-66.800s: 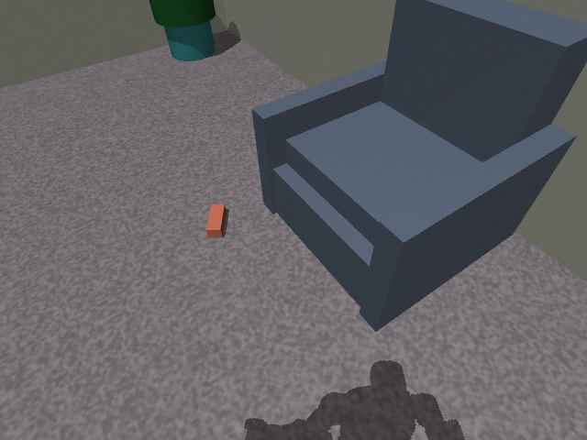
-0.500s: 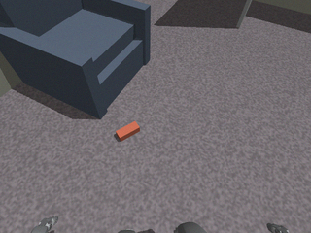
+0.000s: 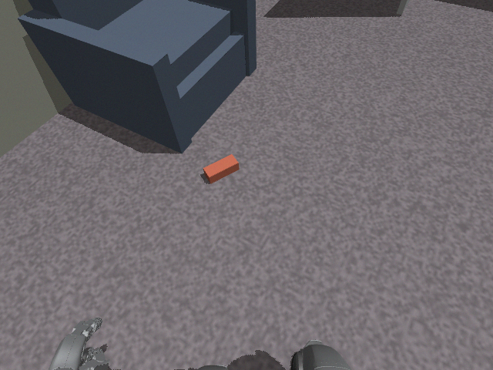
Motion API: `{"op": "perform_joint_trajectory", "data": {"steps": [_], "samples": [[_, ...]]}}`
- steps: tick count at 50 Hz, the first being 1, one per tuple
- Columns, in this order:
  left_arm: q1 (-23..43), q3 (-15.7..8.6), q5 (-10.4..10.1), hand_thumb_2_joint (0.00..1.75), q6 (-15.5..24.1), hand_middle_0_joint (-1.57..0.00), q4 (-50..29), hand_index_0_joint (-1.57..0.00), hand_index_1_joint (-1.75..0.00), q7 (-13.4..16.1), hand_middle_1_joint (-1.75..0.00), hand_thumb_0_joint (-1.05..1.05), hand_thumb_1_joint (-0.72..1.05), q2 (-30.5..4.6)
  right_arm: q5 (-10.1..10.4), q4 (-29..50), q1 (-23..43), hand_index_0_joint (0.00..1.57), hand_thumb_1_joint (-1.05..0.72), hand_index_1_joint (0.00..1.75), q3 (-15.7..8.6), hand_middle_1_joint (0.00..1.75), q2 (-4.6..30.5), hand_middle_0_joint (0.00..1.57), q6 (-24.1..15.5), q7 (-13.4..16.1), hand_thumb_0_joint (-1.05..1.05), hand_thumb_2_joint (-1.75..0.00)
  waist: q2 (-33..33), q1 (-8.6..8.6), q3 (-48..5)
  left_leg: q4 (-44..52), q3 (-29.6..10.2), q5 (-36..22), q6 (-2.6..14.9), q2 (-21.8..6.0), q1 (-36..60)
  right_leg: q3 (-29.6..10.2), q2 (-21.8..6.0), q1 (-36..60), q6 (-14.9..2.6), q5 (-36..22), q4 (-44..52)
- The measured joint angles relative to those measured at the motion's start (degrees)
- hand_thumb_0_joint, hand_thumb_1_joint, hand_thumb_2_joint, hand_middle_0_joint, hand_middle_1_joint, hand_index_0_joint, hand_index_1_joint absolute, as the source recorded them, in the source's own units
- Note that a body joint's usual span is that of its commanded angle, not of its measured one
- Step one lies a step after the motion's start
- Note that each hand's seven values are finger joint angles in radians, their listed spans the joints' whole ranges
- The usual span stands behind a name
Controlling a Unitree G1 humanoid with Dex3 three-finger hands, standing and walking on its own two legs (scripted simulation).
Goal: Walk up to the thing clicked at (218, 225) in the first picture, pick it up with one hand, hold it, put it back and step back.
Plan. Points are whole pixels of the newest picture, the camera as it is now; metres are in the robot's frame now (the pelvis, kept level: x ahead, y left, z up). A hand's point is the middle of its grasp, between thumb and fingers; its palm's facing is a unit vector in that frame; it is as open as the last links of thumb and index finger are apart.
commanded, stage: step back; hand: left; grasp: from above
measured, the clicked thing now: (221, 168) +1.00 +0.19 -0.72
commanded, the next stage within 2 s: stand in 1.68 s
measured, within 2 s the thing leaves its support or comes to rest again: neither
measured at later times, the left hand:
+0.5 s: hand out of the picture -0.08 +0.26 -0.12, palm faces -0.04 -0.91 -0.41, open 7.4 cm
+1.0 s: hand out of the picture -0.01 +0.26 -0.12, palm faces -0.03 -0.92 -0.39, open 7.4 cm
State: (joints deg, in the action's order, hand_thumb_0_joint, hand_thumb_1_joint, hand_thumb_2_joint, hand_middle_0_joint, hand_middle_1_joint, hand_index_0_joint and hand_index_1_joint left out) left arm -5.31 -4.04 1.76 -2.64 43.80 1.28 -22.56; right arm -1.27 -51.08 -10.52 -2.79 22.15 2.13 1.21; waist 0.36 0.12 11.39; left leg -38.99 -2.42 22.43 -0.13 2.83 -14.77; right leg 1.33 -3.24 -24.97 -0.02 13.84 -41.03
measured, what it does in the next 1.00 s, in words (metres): walks backwards: right foot, then left foot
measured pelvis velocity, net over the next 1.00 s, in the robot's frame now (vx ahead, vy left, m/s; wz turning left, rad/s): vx -0.11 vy -0.01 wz -0.04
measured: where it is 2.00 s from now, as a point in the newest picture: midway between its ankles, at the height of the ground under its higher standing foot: outside the picture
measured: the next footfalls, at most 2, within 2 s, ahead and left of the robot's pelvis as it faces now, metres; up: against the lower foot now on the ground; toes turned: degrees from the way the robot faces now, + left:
right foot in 0.30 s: -0.12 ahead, -0.14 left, +0.00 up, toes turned -2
left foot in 0.58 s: -0.04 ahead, +0.12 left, +0.00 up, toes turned -3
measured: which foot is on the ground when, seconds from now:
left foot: down 0.00-0.34, up 0.36-0.56, down 0.58-1.00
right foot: down 0.00-0.02, up 0.04-0.28, down 0.30-0.64, up 0.66-0.88, down 0.90-1.00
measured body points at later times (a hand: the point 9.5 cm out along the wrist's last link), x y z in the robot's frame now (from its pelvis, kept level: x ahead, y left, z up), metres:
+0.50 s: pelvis -0.13 -0.01 +0.02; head -0.13 -0.03 +0.47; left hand -0.08 +0.31 -0.10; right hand -0.06 -0.33 -0.11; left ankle -0.07 +0.13 -0.69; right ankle -0.16 -0.14 -0.71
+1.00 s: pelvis -0.11 -0.01 +0.01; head -0.10 -0.02 +0.46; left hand +0.00 +0.30 -0.10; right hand -0.08 -0.33 -0.12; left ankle -0.09 +0.12 -0.70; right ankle -0.08 -0.13 -0.71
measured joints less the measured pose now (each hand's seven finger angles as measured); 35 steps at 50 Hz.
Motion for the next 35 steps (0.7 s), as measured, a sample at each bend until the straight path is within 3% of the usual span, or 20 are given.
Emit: {"op": "perform_joint_trajectory", "data": {"steps": [2, 5, 7, 9, 11, 15, 17, 18, 20, 21, 25, 29, 31, 33, 35], "samples": [[1.0, -0.2, -0.5, 0.90, -0.7, -0.20, 0.3, -0.20, -0.30, 0.1, -0.30, 0.01, 0.90, -1.1, -0.6, -0.6, 0.9, 0.20, -0.91, 0.30, 0.2, 0.30, -2.0, 0.20, 0.2, -0.5, 0.00, -0.90, 4.2, -1.20, 1.7, 1.4, 2.4, -2.7, 0.87, 2.0, 0.8, -3.2, -1.1, -1.2, -0.13, 1.5, -2.3], [0.2, 0.2, -0.8, 0.90, -1.8, -0.20, 2.5, -0.20, -0.30, 0.2, -0.30, 0.01, 0.90, 0.1, -1.1, -0.3, 0.6, 0.20, -0.91, 0.30, 0.8, 0.30, -1.9, 0.20, 0.5, -1.5, 0.00, -0.90, 2.0, 0.48, 0.0, 1.1, 0.8, -4.1, 1.62, -0.6, -1.1, -5.3, 4.6, -3.4, -0.32, 15.0, -15.1], [-0.8, 0.4, -1.2, 0.90, -1.8, -0.20, 3.4, -0.20, -0.30, -0.3, -0.30, 0.01, 0.90, 0.4, -1.6, -0.1, 0.7, 0.20, -0.91, 0.30, 0.9, 0.30, -1.8, 0.20, 0.7, -1.4, 0.00, -0.90, 1.0, 0.62, -1.4, 3.2, 0.4, -6.3, 1.63, -2.2, -1.8, -6.9, 7.5, -3.7, -0.41, 15.9, -23.4], [-2.2, 0.2, -1.4, 0.90, -1.5, -0.20, 3.9, -0.20, -0.30, -0.7, -0.30, 0.01, 0.90, 0.2, -1.6, 0.4, 1.2, 0.20, -0.90, 0.30, 0.9, 0.30, -1.7, 0.20, 0.6, -1.2, 0.00, -0.90, 0.9, 0.03, -2.8, 5.1, 0.9, -8.4, 1.27, -3.2, -2.9, -7.8, 8.4, -2.4, -0.33, 15.0, -27.1], [-3.3, 0.0, -1.4, 0.90, -0.9, -0.20, 4.6, -0.20, -0.30, -1.0, -0.30, 0.01, 0.90, 0.1, -1.4, 0.8, 2.0, 0.20, -0.90, 0.30, 0.6, 0.30, -1.3, 0.20, 0.1, -1.3, 0.00, -0.90, 0.8, -0.43, -3.5, 5.9, 1.2, -9.9, 1.16, -3.8, -4.3, -7.4, 7.5, 1.7, 0.13, 14.7, -22.6], [-6.6, 0.3, -1.1, 0.90, 1.5, -0.20, 7.1, -0.20, -0.30, -1.2, -0.30, 0.01, 0.90, -0.5, -1.3, 1.8, 4.6, 0.20, -0.90, 0.30, 0.2, 0.30, -0.4, 0.20, -0.2, -1.7, 0.00, -0.90, 1.0, -1.65, -4.6, 3.3, 3.8, -10.3, 0.81, -4.9, -7.6, -5.5, 3.4, 13.5, 0.37, 13.3, 2.8], [-6.5, 0.3, -0.4, 0.90, 2.4, -0.20, 10.3, -0.20, -0.30, -0.9, -0.30, 0.01, 0.90, 1.5, -1.1, 1.4, 5.6, 0.20, -0.90, 0.30, -0.5, 0.30, 1.1, 0.20, 0.1, -1.7, 0.00, -0.90, -3.9, -0.59, -3.3, -0.4, 1.0, -9.0, 1.26, -7.5, -8.5, -3.1, 6.3, 16.9, 0.09, 8.4, 7.9], [-7.2, 0.5, 0.1, 0.90, 2.7, -0.20, 11.1, -0.20, -0.30, -1.0, -0.30, 0.01, 0.90, 2.2, -1.0, 1.0, 5.0, 0.20, -0.91, 0.30, -0.7, 0.30, 1.4, 0.20, 0.3, -1.6, 0.00, -0.90, -5.2, -0.27, -3.7, -1.8, -1.0, -5.6, 1.40, -7.1, -8.8, -2.4, 7.0, 17.3, -0.03, 7.7, 8.3], [-9.5, 0.8, 0.7, 0.90, 2.9, -0.20, 11.7, -0.20, -0.30, -1.2, -0.30, 0.01, 0.90, 2.4, -0.9, -0.4, 3.0, 0.20, -0.91, 0.30, -0.6, 0.30, 0.7, 0.20, 0.7, -1.6, 0.00, -0.90, -3.8, -2.04, -6.6, -5.2, -2.2, 1.4, 0.60, -4.1, -9.4, -3.9, 5.7, 15.9, -0.65, 7.8, 7.0], [-10.4, 0.8, 0.8, 0.90, 2.9, -0.20, 12.1, -0.20, -0.30, -1.2, -0.30, 0.01, 0.90, 2.3, -0.7, -1.2, 2.4, 0.20, -0.91, 0.30, -0.5, 0.30, 0.5, 0.20, 0.8, -1.9, 0.00, -0.90, -3.0, -2.69, -7.4, -7.1, -2.4, 2.3, 0.28, -2.9, -9.2, -4.8, 4.9, 15.6, -0.83, 7.8, 6.7], [-10.6, 0.7, 0.6, 0.90, 3.5, -0.20, 13.1, -0.20, -0.30, -1.2, -0.30, 0.01, 0.90, 2.7, -0.2, -3.3, -0.5, 0.20, -0.91, 0.30, -0.6, 0.30, 1.3, 0.20, 0.1, -2.4, 0.00, -0.90, -3.3, -1.67, -8.6, -7.9, -3.9, 0.7, -0.27, -1.6, -7.3, -3.6, 3.1, 15.7, 0.24, 6.4, 8.2], [-9.1, 0.5, 0.7, 0.90, 4.0, -0.20, 11.9, -0.20, -0.30, -1.8, -0.30, 0.01, 0.90, 1.9, -0.6, -5.5, -2.7, 0.20, -0.91, 0.30, -0.8, 0.30, 1.4, 0.20, -0.5, -3.0, 0.00, -0.90, -3.3, -1.29, -8.4, 0.6, -1.8, 1.6, -0.50, -2.5, -2.6, -1.6, 1.8, 14.6, 1.10, 7.1, 7.0], [-8.0, 0.3, 0.6, 0.90, 3.5, -0.20, 11.5, -0.20, -0.30, -1.8, -0.30, 0.01, 0.90, 0.8, -0.7, -6.6, -2.6, 0.20, -0.91, 0.30, -1.0, 0.30, 0.1, 0.20, -1.2, -3.0, 0.00, -0.90, -0.7, -1.62, -7.0, 4.7, -0.3, -5.7, -0.15, -0.7, -0.8, -2.4, -0.5, 14.0, 1.30, 8.2, 4.9], [-7.8, 0.3, 0.1, 0.90, 2.9, -0.20, 11.6, -0.20, -0.30, -1.7, -0.30, 0.01, 0.90, 0.0, -1.1, -6.4, -2.7, 0.20, -0.91, 0.30, -1.1, 0.30, -0.9, 0.20, -2.3, -3.1, 0.00, -0.90, 1.2, -1.68, -6.8, 6.0, 1.2, -8.1, 0.54, 0.3, -0.4, -4.1, -1.0, 11.6, -0.57, 11.4, 0.5], [-7.3, 0.4, -0.2, 0.90, 2.4, -0.20, 12.5, -0.20, -0.30, -1.8, -0.30, 0.01, 0.90, -0.4, -1.1, -5.8, -3.1, 0.20, -0.91, 0.30, -1.0, 0.30, -1.5, 0.20, -3.2, -3.3, 0.00, -0.90, 1.0, -0.48, -7.0, 6.3, 0.9, -7.7, 1.73, -0.2, -0.6, -4.2, 0.9, 8.4, -1.31, 15.2, -6.2]]}}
